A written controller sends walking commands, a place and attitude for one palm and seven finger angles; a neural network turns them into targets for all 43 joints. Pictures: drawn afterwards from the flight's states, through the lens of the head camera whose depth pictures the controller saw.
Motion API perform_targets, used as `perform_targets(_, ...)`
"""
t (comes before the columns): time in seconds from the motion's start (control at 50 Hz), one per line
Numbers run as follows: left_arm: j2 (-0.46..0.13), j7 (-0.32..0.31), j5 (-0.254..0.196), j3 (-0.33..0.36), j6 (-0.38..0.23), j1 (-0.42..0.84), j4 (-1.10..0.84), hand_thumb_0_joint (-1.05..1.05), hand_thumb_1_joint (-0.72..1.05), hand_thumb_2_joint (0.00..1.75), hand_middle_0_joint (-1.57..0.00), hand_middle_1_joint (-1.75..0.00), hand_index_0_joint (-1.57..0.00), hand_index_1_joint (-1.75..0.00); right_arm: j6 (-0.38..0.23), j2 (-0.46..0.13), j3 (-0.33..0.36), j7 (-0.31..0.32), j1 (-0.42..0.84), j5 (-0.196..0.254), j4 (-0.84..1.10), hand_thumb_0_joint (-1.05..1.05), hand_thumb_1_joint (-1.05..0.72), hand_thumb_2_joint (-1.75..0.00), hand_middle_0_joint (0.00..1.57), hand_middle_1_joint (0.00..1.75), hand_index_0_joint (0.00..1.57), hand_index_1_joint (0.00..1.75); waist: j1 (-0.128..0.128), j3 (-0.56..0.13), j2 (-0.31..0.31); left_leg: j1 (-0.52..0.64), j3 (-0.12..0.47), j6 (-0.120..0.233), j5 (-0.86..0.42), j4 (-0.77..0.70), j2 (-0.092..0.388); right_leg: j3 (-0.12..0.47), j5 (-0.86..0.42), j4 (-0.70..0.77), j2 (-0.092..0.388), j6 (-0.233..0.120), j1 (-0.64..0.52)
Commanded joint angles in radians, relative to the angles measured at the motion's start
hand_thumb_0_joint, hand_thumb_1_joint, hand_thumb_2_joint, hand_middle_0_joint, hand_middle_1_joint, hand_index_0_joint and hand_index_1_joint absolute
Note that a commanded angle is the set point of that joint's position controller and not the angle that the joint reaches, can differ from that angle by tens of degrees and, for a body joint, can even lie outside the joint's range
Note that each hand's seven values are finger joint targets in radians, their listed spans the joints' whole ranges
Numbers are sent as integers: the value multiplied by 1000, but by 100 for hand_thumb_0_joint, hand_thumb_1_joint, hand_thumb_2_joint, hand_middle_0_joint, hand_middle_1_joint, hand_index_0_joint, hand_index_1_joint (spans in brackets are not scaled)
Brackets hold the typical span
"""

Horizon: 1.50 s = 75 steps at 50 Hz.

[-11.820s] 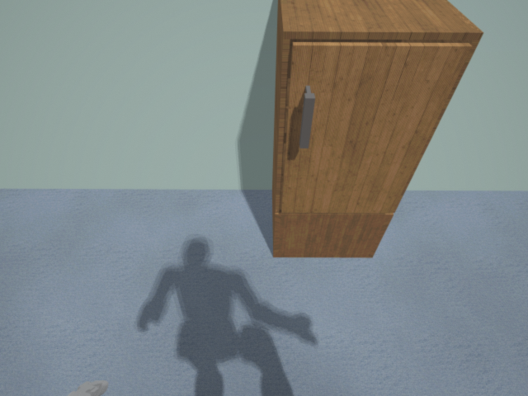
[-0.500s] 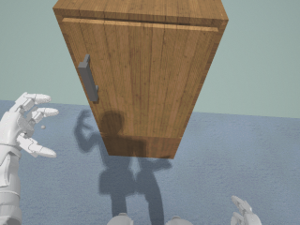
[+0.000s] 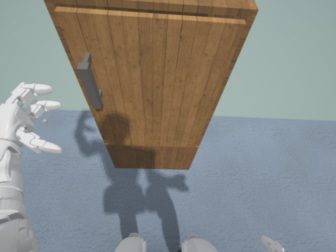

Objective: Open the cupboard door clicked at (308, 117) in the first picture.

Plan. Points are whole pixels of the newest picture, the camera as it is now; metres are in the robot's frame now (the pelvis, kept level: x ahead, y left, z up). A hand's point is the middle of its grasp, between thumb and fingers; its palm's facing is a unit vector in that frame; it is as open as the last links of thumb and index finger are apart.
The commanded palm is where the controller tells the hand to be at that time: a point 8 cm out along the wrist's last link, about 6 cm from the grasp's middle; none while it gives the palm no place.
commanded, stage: move the hooked fingers beside the handle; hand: left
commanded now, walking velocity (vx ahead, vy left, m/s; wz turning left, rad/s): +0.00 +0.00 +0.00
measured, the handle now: (92, 82) +0.52 +0.21 +0.05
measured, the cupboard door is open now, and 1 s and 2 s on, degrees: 0 0 0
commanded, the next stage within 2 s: slide the fingers in behind the handle in 1.52 s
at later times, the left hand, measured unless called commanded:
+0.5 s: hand (59, 98) +0.46 +0.27 +0.06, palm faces -0.01 -1.00 -0.01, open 14.0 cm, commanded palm +0.44 +0.32 +0.06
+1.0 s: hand (58, 92) +0.48 +0.28 +0.06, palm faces +0.01 -1.00 -0.01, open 14.0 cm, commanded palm +0.46 +0.32 +0.06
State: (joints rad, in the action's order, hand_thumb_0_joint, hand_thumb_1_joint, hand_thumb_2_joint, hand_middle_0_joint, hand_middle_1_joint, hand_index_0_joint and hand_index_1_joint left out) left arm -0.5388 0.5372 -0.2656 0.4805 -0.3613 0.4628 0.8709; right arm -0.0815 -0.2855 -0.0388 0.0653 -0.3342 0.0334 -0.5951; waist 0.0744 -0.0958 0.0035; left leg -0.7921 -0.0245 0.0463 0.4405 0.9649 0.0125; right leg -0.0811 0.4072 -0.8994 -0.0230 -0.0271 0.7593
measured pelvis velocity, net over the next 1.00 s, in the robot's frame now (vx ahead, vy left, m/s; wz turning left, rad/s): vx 0.01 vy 0.01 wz -0.04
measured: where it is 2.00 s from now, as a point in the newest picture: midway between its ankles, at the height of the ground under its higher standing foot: outside the picture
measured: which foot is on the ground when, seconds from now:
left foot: down 0.00-1.00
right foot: down 0.00-1.00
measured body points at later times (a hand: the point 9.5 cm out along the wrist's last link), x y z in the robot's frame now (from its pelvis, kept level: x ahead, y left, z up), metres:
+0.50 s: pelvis +0.00 +0.01 -0.01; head +0.12 +0.04 +0.43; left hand +0.45 +0.33 +0.07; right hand +0.04 -0.26 -0.11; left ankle +0.01 +0.09 -0.68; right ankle +0.02 -0.11 -0.68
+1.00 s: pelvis +0.01 +0.01 -0.01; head +0.14 +0.04 +0.42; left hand +0.47 +0.34 +0.06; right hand +0.01 -0.27 -0.11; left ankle +0.01 +0.09 -0.68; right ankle +0.02 -0.11 -0.68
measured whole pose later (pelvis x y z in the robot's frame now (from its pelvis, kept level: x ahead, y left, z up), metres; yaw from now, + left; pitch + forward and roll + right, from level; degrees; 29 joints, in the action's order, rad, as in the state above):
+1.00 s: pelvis +0.01 +0.01 -0.01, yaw -2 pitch +21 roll -4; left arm -0.70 0.51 -0.16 0.54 -0.38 0.77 1.15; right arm 0.07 -0.29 -0.05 0.04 -0.39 0.01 -0.60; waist 0.16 -0.09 0.00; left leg -0.94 -0.03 0.06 0.48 1.04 0.04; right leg -0.08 0.42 -0.94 -0.05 -0.02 0.90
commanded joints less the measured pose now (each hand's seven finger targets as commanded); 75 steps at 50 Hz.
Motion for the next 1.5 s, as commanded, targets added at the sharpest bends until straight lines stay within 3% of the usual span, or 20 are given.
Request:
perform_targets(0.0,-307,-9,-6,31,-53,397,-131,0,-50,30,-30,-120,-30,-120,-16,-183,71,13,-76,5,91,0,-90,-90,20,30,20,30,11,-329,120,250,78,-19,-301,-131,10,52,-197,90,-11,-3,-89)
perform_targets(0.06,-344,-18,-2,62,-60,415,-101,0,-50,30,-30,-120,-30,-120,-2,-188,71,11,-89,1,95,0,-90,-90,20,30,20,30,-1,-364,94,248,81,-19,-329,-121,10,48,-214,77,-14,-8,-108)
perform_targets(0.1,-334,-19,10,49,-69,421,-112,0,-50,30,-30,-120,-30,-120,8,-183,71,5,-93,-1,100,0,-90,-90,20,30,20,30,-3,-399,145,293,85,-28,-380,-119,14,45,-232,70,-14,-6,-90)
perform_targets(0.16,-305,-29,7,28,-76,445,-112,0,-50,30,-30,-120,-30,-120,22,-182,73,-1,-106,-5,93,0,-90,-90,20,30,20,30,9,-393,133,322,100,-32,-436,-109,22,35,-238,67,-21,-8,-53)
perform_targets(0.24,-333,-40,32,27,-66,531,-28,0,-50,30,-30,-120,-30,-120,44,-191,70,2,-115,-4,80,0,-90,-90,20,30,20,30,31,-346,114,253,98,-24,-316,-113,20,36,-177,69,-17,-2,-27)
perform_targets(0.32,-339,-57,54,15,-93,607,-40,0,-50,30,-30,-120,-30,-120,57,-195,73,2,-139,-12,61,0,-90,-90,20,30,20,30,37,-407,186,348,124,-40,-391,-100,30,30,-174,56,-19,-7,37)
perform_targets(0.38,-351,-66,55,26,-98,633,-13,0,-50,30,-30,-120,-30,-120,69,-200,72,1,-155,-16,49,0,-90,-90,20,30,20,30,41,-449,159,354,128,-38,-420,-88,31,31,-193,51,-22,-4,22)
perform_targets(0.42,-330,-67,61,5,-88,622,9,0,-50,30,-30,-120,-30,-120,79,-195,70,-3,-158,-16,48,0,-90,-90,20,30,20,30,43,-444,177,353,126,-41,-443,-88,30,29,-203,51,-22,-4,25)
perform_targets(0.56,-440,-92,80,79,-83,640,49,0,-50,30,-30,-120,-30,-120,109,-202,68,-4,-183,-23,52,0,-90,-90,20,30,20,30,45,-442,130,274,104,-25,-460,-67,27,40,-267,45,-28,-2,-34)
perform_targets(0.66,-437,-76,89,55,-92,702,56,0,-50,30,-30,-120,-30,-120,123,-199,63,-6,-194,-23,50,0,-90,-90,20,30,20,30,65,-437,177,277,96,-23,-463,-56,28,43,-275,41,-30,-1,-15)
perform_targets(0.74,-459,-60,88,72,-71,670,136,0,-50,30,-30,-120,-30,-120,129,-207,64,-5,-200,-22,48,0,-90,-90,20,30,20,30,71,-419,125,212,87,-13,-396,-51,25,51,-261,49,-32,5,-32)
perform_targets(0.82,-471,-41,92,64,-68,680,122,0,-50,30,-30,-120,-30,-120,135,-205,60,-5,-203,-21,57,0,-90,-90,20,30,20,30,70,-427,167,208,80,-11,-407,-42,24,54,-273,41,-31,5,-22)
perform_targets(0.88,-509,-36,78,110,-93,672,42,0,-50,30,-30,-120,-30,-120,134,-210,70,-7,-213,-27,59,0,-90,-90,20,30,20,30,51,-529,193,283,91,-18,-507,-32,28,51,-324,28,-35,2,-46)
perform_targets(0.94,-500,-32,70,110,-82,659,76,0,-50,30,-30,-120,-30,-120,134,-207,69,-9,-201,-23,53,0,-90,-90,20,30,20,30,60,-462,171,238,87,-15,-449,-34,28,50,-294,38,-35,5,-34)
perform_targets(1.08,-470,-30,69,78,-84,686,34,0,-50,30,-30,-120,-30,-120,140,-205,65,-8,-198,-22,52,0,-90,-90,20,30,20,30,68,-477,195,293,97,-17,-476,-36,31,42,-285,39,-39,2,-1)
perform_targets(1.14,-457,-32,71,65,-72,685,79,0,-50,30,-30,-120,-30,-120,139,-204,61,-8,-187,-19,50,0,-90,-90,20,30,20,30,73,-416,186,244,94,-17,-407,-41,28,40,-245,43,-37,2,17)
perform_targets(1.26,-412,-38,69,33,-89,701,29,0,-50,30,-30,-120,-30,-120,138,-199,62,-11,-187,-22,51,0,-90,-90,20,30,20,30,67,-458,240,348,120,-35,-502,-41,37,26,-238,34,-37,-6,68)
perform_targets(1.34,-369,-49,60,23,-69,642,46,0,-50,30,-30,-120,-30,-120,142,-197,65,-15,-182,-20,56,0,-90,-90,20,30,20,30,61,-455,191,346,121,-36,-497,-50,37,21,-234,44,-37,0,60)
perform_targets(1.4,-408,-63,71,42,-62,658,67,0,-50,30,-30,-120,-30,-120,145,-202,63,-11,-181,-19,59,0,-90,-90,20,30,20,30,64,-422,151,280,110,-28,-445,-54,32,27,-237,43,-34,2,30)
perform_targets(1.48,-422,-81,81,52,-94,684,8,0,-50,30,-30,-120,-30,-120,143,-198,62,-15,-179,-23,66,0,-90,-90,20,30,20,30,57,-459,205,333,120,-39,-474,-57,35,26,-226,38,-37,-4,43)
